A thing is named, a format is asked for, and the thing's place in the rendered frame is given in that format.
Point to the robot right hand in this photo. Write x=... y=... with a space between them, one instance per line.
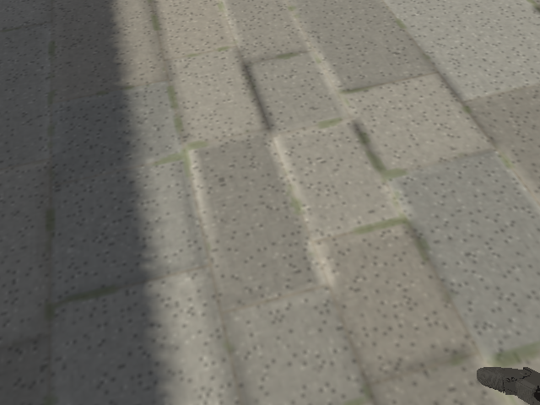
x=522 y=383

